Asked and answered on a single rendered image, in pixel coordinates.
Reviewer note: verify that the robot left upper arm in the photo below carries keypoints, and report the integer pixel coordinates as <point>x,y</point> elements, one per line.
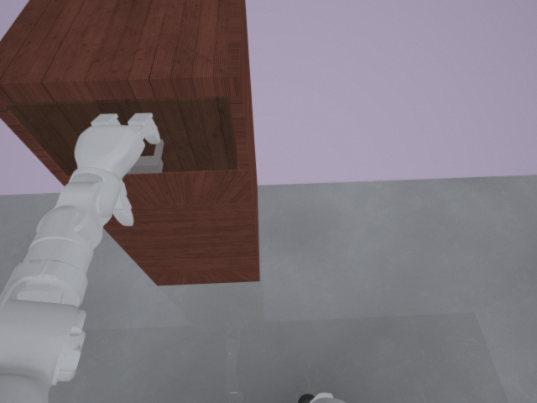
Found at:
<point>40,344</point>

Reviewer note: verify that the handle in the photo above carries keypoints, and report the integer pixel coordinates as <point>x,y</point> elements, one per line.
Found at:
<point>150,164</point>

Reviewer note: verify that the left robot forearm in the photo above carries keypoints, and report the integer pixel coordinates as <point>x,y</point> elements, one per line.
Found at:
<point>54,269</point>

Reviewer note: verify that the robot left hand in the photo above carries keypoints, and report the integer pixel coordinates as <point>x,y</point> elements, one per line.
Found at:
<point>115,148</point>

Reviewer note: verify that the drawer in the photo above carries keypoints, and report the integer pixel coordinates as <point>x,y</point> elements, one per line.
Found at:
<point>198,132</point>

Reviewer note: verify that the cabinet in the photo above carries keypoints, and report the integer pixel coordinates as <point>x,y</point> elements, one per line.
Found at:
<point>189,227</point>

